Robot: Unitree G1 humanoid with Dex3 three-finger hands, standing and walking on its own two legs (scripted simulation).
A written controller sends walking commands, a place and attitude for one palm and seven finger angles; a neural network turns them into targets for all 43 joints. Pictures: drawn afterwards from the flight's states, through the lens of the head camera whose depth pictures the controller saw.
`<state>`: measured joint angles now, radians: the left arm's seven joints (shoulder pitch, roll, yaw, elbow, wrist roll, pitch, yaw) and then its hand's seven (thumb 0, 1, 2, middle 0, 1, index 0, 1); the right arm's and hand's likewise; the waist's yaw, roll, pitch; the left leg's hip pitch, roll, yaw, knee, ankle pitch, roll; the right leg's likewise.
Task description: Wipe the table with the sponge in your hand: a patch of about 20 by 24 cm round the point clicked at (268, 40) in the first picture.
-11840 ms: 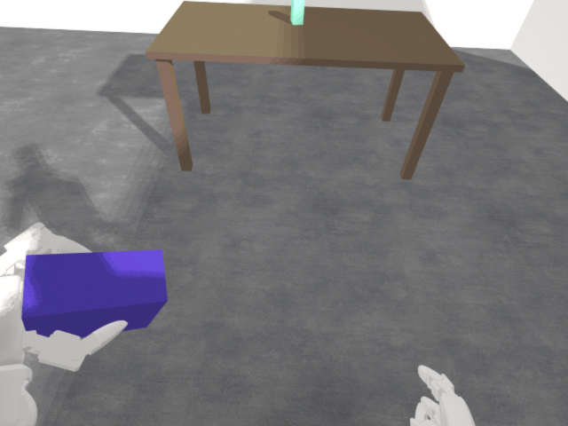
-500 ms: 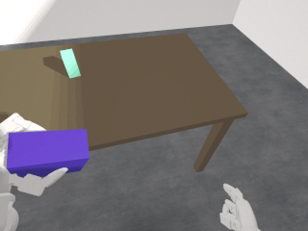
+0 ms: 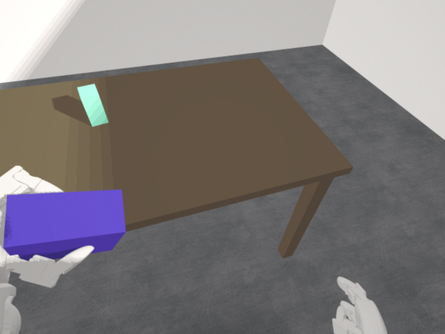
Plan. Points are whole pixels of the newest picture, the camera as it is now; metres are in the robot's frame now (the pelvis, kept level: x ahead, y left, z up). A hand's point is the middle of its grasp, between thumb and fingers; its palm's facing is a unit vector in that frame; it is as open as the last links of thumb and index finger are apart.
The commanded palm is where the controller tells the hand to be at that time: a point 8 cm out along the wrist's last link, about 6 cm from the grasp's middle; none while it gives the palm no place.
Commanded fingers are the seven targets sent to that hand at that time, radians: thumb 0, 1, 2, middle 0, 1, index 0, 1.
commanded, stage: shuffle to correct the standing spot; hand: left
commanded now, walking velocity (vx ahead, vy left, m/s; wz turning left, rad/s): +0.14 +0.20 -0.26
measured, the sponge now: (85, 225) +0.22 +0.21 +0.15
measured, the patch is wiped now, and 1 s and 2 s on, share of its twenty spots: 0.00 0.00 0.00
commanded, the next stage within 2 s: come to a stop and stand still in 1.06 s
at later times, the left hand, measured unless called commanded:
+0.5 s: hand (53, 180) +0.28 +0.27 +0.17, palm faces +0.35 -0.83 -0.44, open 10.0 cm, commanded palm +0.22 +0.32 +0.19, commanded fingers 0.00 0.10 1.30 -1.20 -1.60 -1.20 -1.60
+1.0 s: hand out of the picture +0.31 +0.38 +0.17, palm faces +0.32 -0.84 -0.43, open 10.0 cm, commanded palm +0.26 +0.43 +0.19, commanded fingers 0.00 0.10 1.30 -1.20 -1.60 -1.20 -1.60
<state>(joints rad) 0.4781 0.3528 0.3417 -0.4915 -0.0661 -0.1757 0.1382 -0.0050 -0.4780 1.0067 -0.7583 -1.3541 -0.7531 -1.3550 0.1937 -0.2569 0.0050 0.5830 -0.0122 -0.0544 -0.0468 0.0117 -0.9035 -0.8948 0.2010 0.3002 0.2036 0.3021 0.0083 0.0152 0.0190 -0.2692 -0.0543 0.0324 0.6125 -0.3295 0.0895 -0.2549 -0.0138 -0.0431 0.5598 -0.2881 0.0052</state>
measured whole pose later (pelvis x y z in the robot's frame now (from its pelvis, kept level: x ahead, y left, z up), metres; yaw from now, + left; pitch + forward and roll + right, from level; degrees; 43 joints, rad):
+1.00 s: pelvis +0.09 +0.16 -0.01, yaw -4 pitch -2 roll +0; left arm 0.51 0.39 0.39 -0.62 -0.05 -0.21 0.15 0.00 -0.48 1.01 -0.76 -1.35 -0.75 -1.36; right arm 0.12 -0.21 -0.01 0.58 0.01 -0.07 -0.01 0.01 -0.90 -0.89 0.20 0.30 0.20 0.30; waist 0.01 -0.02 0.13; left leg -0.36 0.00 0.03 0.70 -0.27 0.03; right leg -0.32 -0.12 0.00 0.84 -0.45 0.06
